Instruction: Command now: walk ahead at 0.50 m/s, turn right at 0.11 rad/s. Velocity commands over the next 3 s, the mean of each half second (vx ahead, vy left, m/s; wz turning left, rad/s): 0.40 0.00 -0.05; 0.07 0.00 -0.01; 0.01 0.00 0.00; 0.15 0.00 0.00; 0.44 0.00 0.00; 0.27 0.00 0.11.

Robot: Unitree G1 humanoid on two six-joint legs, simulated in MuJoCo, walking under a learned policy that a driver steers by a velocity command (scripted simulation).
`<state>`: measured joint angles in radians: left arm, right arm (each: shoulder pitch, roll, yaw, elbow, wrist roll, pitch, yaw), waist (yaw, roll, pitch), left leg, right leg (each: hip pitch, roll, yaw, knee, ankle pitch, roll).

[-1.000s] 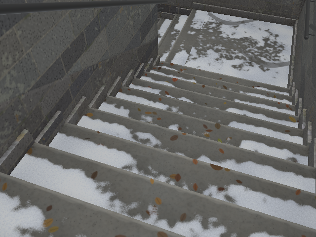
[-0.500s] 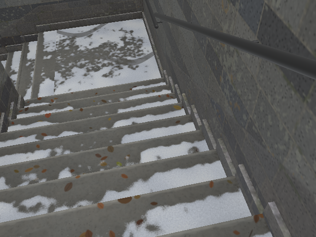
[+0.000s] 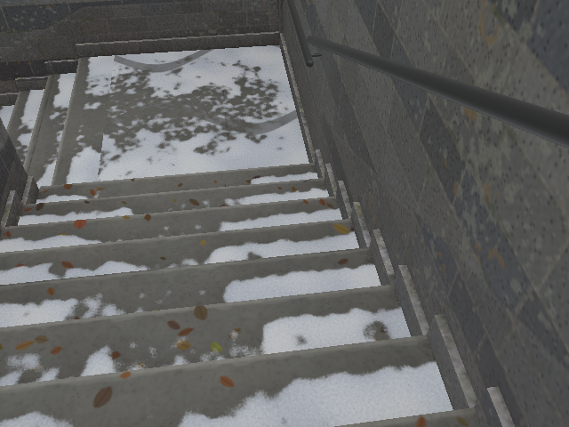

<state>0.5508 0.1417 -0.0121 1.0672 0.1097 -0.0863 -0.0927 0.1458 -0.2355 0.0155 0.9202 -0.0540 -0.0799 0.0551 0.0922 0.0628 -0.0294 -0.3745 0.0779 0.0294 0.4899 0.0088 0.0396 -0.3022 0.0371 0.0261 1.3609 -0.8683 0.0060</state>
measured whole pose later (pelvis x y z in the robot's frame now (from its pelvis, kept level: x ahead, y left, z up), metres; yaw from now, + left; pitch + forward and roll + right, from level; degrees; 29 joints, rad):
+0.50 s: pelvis +0.27 +0.01 -0.12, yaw +1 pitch +1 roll +5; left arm 0.03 0.20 0.01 0.90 0.03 -0.05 -0.05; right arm 0.60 -0.14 0.01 1.10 -0.04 -0.09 -0.01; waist -0.17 -0.08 0.04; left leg -0.14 -0.10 0.09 1.04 -0.89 0.05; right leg -0.44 -0.08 -0.03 0.32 0.44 -0.02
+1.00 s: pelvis +0.39 +0.03 -0.17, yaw +1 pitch +1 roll -1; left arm 0.19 0.22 0.02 0.90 0.01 -0.07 -0.10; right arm 0.29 -0.17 -0.04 1.05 0.01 -0.09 0.05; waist -0.03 0.01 0.01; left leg -0.31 0.05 0.03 0.65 -0.36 -0.02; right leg -0.35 -0.02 -0.09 0.62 -0.29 -0.01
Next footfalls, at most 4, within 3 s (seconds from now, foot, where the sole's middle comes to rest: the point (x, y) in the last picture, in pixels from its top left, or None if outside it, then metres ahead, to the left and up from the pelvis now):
0.52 right None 0.45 -0.08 -0.94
0.82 left None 0.41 0.16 -0.94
2.36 left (243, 387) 0.75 0.22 -1.09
2.82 right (316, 328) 1.07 0.01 -1.24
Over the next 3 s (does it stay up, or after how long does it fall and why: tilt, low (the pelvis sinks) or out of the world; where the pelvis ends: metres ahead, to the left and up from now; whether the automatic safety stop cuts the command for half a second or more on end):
stays up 0.96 0.09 -0.47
